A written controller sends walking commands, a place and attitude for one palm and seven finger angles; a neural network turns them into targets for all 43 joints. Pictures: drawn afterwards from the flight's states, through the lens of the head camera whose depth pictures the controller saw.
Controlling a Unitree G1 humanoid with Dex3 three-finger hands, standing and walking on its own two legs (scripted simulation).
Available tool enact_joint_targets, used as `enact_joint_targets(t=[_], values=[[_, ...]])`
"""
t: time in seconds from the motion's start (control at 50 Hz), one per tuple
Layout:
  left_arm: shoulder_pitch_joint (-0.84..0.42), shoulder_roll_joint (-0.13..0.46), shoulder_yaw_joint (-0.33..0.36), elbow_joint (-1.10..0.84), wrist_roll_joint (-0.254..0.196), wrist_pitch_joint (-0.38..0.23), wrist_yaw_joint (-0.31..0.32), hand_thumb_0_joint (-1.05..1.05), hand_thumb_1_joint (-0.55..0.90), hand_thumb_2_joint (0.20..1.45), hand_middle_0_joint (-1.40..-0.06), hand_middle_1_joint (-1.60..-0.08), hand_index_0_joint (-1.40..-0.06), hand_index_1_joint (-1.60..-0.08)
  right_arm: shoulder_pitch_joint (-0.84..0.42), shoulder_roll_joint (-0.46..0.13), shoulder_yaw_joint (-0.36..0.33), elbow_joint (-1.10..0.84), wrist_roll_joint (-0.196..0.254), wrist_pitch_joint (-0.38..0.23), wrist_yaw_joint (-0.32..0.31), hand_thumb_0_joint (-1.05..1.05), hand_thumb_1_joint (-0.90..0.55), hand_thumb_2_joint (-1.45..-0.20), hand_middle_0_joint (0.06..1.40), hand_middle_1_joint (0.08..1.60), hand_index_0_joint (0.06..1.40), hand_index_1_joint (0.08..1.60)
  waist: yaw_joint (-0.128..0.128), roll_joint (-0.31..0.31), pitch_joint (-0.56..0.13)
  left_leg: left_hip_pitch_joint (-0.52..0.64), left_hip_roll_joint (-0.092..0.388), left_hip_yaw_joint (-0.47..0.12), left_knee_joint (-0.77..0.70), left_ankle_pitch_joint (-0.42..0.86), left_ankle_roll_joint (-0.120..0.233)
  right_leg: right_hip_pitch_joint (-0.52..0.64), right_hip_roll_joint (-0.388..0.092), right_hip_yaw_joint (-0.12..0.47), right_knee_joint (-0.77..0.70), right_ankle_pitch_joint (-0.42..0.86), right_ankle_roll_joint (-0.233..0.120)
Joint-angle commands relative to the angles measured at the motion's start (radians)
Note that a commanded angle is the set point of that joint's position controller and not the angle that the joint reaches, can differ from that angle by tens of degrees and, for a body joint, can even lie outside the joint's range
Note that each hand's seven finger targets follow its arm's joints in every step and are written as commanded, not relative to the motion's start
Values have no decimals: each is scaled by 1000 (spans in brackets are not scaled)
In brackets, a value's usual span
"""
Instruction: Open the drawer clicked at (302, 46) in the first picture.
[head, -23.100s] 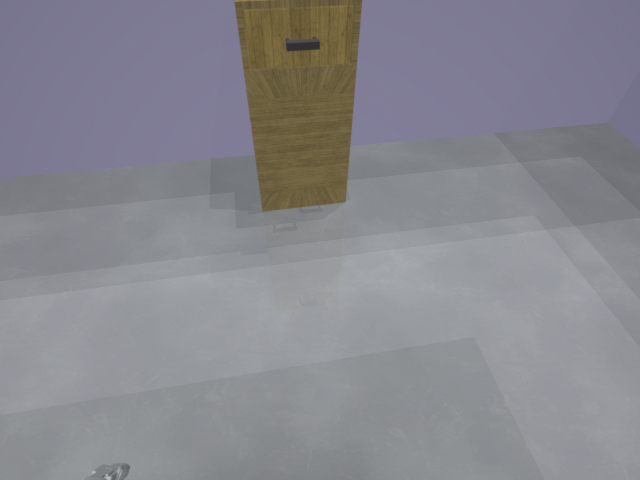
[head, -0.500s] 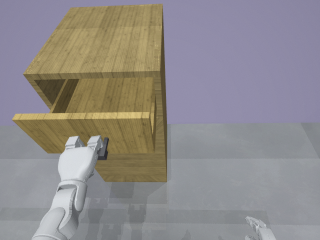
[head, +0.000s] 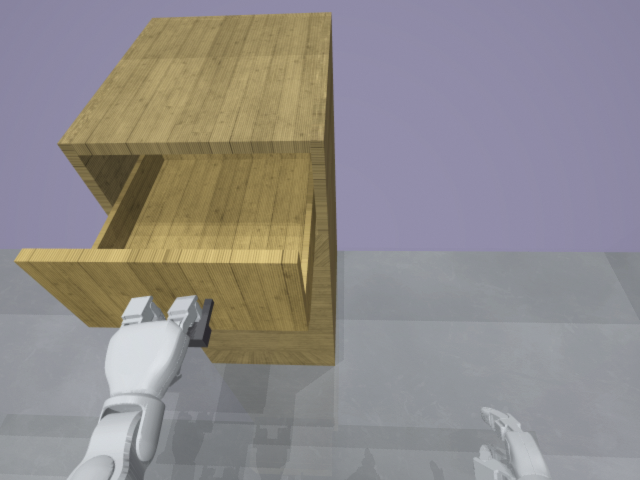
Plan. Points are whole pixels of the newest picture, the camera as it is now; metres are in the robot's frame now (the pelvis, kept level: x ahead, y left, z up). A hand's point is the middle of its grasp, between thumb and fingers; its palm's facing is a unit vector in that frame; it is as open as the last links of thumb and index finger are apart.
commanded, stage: pull the drawer open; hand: left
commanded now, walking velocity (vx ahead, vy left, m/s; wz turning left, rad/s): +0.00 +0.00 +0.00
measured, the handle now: (171, 319) +0.31 +0.22 +0.01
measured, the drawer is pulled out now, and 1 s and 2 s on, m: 0.20 0.30 0.30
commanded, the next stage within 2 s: open the thumb to release the handle in 1.02 s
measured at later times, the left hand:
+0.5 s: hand (155, 416) +0.20 +0.21 -0.01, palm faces -0.02 -0.11 -0.99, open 5.7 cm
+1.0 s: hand (143, 458) +0.15 +0.21 +0.00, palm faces -0.04 -0.11 -0.99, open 5.8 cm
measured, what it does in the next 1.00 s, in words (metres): stands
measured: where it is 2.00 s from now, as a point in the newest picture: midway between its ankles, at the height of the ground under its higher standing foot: outside the picture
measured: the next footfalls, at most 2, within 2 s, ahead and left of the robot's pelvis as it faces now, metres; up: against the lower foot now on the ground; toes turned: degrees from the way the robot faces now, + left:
none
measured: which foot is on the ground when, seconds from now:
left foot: down 0.00-1.00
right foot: down 0.00-1.00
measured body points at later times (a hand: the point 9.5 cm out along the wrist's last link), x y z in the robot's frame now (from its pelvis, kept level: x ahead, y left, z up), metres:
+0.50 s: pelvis +0.00 +0.00 -0.01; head +0.04 -0.03 +0.44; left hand +0.19 +0.22 +0.05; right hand +0.20 -0.23 -0.11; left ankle +0.00 +0.12 -0.71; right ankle -0.05 -0.10 -0.71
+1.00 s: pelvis -0.01 -0.01 -0.02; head +0.03 -0.04 +0.43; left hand +0.15 +0.22 +0.05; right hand +0.19 -0.24 -0.12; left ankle +0.00 +0.12 -0.71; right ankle -0.05 -0.10 -0.71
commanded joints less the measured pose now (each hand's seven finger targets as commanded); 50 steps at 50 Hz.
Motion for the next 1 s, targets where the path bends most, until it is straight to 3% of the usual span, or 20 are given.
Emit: enact_joint_targets(t=[0.0, 0.04, 0.16, 0.26, 0.3, 0.38, 0.4, 0.44, 0.54, 0.58, 0.6, 0.62, 0.64, 0.7, 0.72, 0.8, 0.82, 0.9, 0.92, 0.98], values=[[1, 143, 108, -267, -14, -4, 65, 0, 900, 900, -400, -1350, -400, -1350, -107, -102, -35, -151, -8, -50, -4, 0, -900, -900, 200, 300, 200, 300, 49, -31, -256, 229, -47, -26, -41, 417, 19, 74, 9, 5, -74, 557, -5], [58, 149, 118, -267, -21, -3, 67, 0, 900, 900, -400, -1350, -400, -1350, -109, -103, -32, -154, -7, -52, -2, 0, -900, -900, 200, 300, 200, 300, 49, -56, -231, 210, -49, -26, -38, 401, 18, 73, 9, 3, -73, 567, -3], [211, 145, 132, -338, -26, -9, 82, 0, 900, 900, -400, -1350, -400, -1350, -116, -96, -32, -172, -9, -58, 10, 0, -900, -900, 200, 300, 200, 300, 62, -33, -218, 204, -45, -29, -24, 425, 16, 67, 9, 7, -53, 576, -6], [226, 155, 145, -366, -22, -14, 95, 0, 900, 900, -400, -1350, -400, -1350, -118, -98, -29, -176, -14, -56, 11, 0, -900, -900, 200, 300, 200, 300, 55, -45, -210, 188, -47, -31, -13, 385, 16, 45, 10, 12, -45, 554, -5], [250, 171, 164, -395, -20, -22, 103, 0, 900, 900, -400, -1350, -400, -1350, -129, -97, -24, -179, -18, -55, 14, 0, -900, -900, 200, 300, 200, 300, 66, -35, -234, 195, -49, -30, -4, 398, 15, 45, 8, 24, -37, 570, -7], [330, 160, 158, -417, -30, -28, 104, 0, 900, 900, -400, -1350, -400, -1350, -125, -96, -25, -190, -16, -56, 21, 0, -900, -900, 200, 300, 200, 300, 64, -41, -207, 178, -47, -35, 6, 400, 16, 37, 8, 18, -30, 567, -7], [338, 179, 176, -432, -31, -32, 108, 0, 900, 900, -400, -1350, -400, -1350, -130, -96, -20, -192, -20, -54, 23, 0, -900, -900, 200, 300, 200, 300, 76, -37, -228, 182, -51, -34, 9, 390, 16, 36, 7, 27, -26, 567, -6], [328, 164, 163, -428, -26, -33, 111, 0, 900, 900, -400, -1350, -400, -1350, -132, -96, -21, -192, -22, -52, 24, 0, -900, -900, 200, 300, 200, 300, 63, -55, -197, 170, -50, -36, 14, 360, 15, 4, 10, 28, -27, 534, -6], [375, 175, 177, -449, -27, -40, 119, 0, 900, 900, -400, -1350, -400, -1350, -131, -95, -18, -202, -23, -51, 30, 0, -900, -900, 200, 300, 200, 300, 65, -40, -192, 166, -48, -40, 27, 339, 15, -27, 13, 30, -20, 484, -10], [404, 169, 173, -459, -32, -41, 122, 0, 900, 900, -400, -1350, -400, -1350, -122, -94, -20, -210, -23, -53, 28, 0, -900, -900, 200, 300, 200, 300, 64, -41, -198, 157, -49, -41, 31, 338, 16, -14, 11, 28, -17, 495, -11], [425, 180, 188, -465, -30, -47, 125, 0, 900, 900, -400, -1350, -400, -1350, -129, -91, -16, -213, -25, -53, 32, 0, -900, -900, 200, 300, 200, 300, 78, -36, -213, 162, -52, -40, 35, 343, 15, -19, 10, 39, -12, 495, -11], [469, 148, 158, -454, -33, -45, 124, 0, 900, 900, -400, -1350, -400, -1350, -123, -88, -18, -219, -20, -55, 33, 0, -900, -900, 200, 300, 200, 300, 73, -23, -179, 150, -50, -38, 34, 338, 18, -16, 10, 25, -12, 501, -10], [440, 169, 170, -476, -34, -50, 122, 0, 900, 900, -400, -1350, -400, -1350, -124, -93, -16, -216, -26, -53, 38, 0, -900, -900, 200, 300, 200, 300, 70, -50, -195, 156, -49, -44, 42, 341, 14, -41, 10, 40, -8, 487, -11], [537, 174, 185, -486, -42, -56, 125, 0, 900, 900, -400, -1350, -400, -1350, -124, -92, -11, -230, -25, -56, 44, 0, -900, -900, 200, 300, 200, 300, 86, -55, -205, 144, -49, -44, 49, 363, 16, -20, 8, 41, 3, 517, -10], [554, 151, 161, -496, -42, -57, 124, 0, 900, 900, -400, -1350, -400, -1350, -120, -92, -16, -234, -22, -57, 45, 0, -900, -900, 200, 300, 200, 300, 78, -36, -180, 135, -46, -44, 48, 357, 18, -26, 8, 33, 2, 515, -9], [570, 195, 209, -519, -45, -63, 134, 0, 900, 900, -400, -1350, -400, -1350, -123, -96, -12, -243, -29, -53, 47, 0, -900, -900, 200, 300, 200, 300, 83, -50, -188, 126, -50, -45, 60, 320, 15, -50, 7, 59, 1, 485, -12], [610, 173, 194, -502, -48, -62, 136, 0, 900, 900, -400, -1350, -400, -1350, -119, -92, -13, -246, -24, -53, 46, 0, -900, -900, 200, 300, 200, 300, 81, -50, -162, 110, -49, -44, 57, 304, 18, -45, 7, 43, 2, 480, -10], [648, 200, 229, -532, -52, -76, 152, 0, 900, 900, -400, -1350, -400, -1350, -120, -96, -13, -250, -31, -52, 49, 0, -900, -900, 200, 300, 200, 300, 91, -54, -203, 112, -53, -43, 77, 316, 15, -54, 3, 77, 10, 505, -12], [676, 198, 232, -520, -55, -78, 156, 0, 900, 900, -400, -1350, -400, -1350, -119, -93, -16, -251, -25, -52, 47, 0, -900, -900, 200, 300, 200, 300, 90, -50, -170, 90, -52, -42, 73, 297, 16, -44, 3, 64, 10, 505, -11], [730, 200, 244, -528, -63, -81, 162, 0, 900, 900, -400, -1350, -400, -1350, -125, -94, -15, -256, -25, -50, 51, 0, -900, -900, 200, 300, 200, 300, 97, -40, -194, 87, -50, -45, 82, 328, 13, -42, 3, 75, 21, 524, -14]])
